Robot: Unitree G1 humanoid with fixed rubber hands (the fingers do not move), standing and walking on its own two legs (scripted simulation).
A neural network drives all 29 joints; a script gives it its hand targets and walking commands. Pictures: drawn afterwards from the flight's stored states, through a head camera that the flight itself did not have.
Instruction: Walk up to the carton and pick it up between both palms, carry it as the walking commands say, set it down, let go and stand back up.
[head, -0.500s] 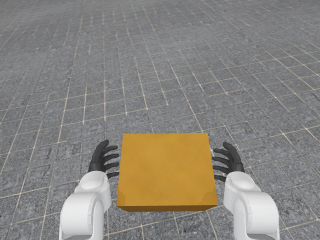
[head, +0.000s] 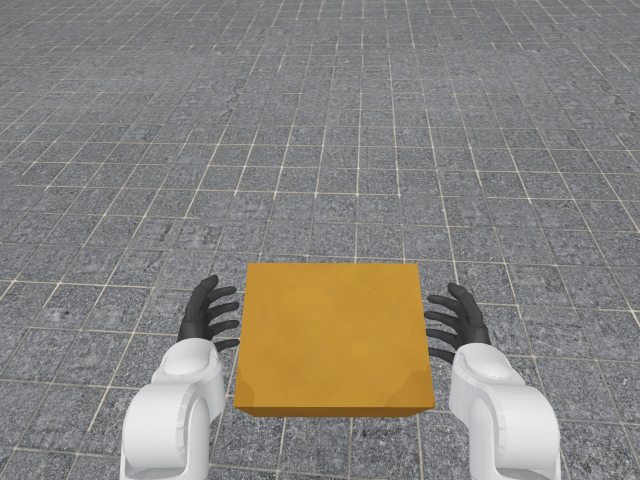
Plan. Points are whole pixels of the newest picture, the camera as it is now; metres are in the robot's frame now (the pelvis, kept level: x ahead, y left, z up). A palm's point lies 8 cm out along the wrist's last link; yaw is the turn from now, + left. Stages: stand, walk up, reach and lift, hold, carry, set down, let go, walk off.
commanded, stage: carry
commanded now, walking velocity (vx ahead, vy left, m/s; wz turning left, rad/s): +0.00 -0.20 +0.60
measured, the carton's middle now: (331, 344) +0.31 -0.01 +0.00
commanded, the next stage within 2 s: none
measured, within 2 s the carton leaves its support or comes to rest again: neither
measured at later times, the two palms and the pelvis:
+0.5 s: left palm out of the picture +0.13 +0.10 +0.09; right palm (492, 376) +0.22 -0.17 +0.08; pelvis -0.05 -0.11 +0.01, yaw +19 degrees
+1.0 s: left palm out of the picture +0.07 +0.00 +0.10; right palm (546, 350) +0.24 -0.23 +0.09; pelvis -0.04 -0.27 +0.00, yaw +37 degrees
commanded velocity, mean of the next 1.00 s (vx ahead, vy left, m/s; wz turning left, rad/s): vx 0.00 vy -0.20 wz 0.60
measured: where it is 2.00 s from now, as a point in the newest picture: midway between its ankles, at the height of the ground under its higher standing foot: outside the picture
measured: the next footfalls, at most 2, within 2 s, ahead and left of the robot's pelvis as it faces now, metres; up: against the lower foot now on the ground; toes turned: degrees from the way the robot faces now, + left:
left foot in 0.32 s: -0.02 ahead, +0.07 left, +0.00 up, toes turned +22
right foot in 0.60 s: +0.06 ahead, -0.25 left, +0.00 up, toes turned +16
